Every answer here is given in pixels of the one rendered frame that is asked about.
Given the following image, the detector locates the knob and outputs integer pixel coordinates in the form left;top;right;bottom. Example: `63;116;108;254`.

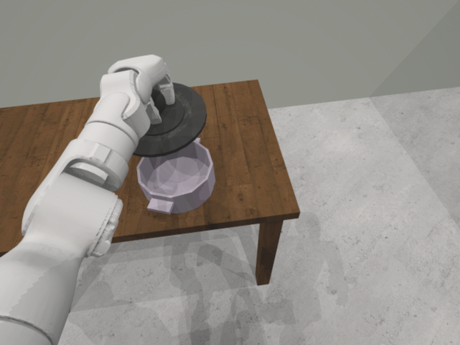
151;89;166;114

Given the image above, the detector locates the left robot hand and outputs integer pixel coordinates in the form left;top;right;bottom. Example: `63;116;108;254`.
108;55;175;124

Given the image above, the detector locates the left robot forearm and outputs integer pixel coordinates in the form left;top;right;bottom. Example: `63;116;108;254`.
22;65;152;236

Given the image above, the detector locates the pot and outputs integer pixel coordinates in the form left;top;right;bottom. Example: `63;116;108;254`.
137;138;216;214

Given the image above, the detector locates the table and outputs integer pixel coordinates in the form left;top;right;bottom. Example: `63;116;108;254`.
0;80;300;313

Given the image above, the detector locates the lid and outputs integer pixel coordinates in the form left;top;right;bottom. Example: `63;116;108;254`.
133;83;207;157

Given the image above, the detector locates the left robot upper arm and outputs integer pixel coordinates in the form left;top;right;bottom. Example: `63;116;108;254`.
0;172;123;345

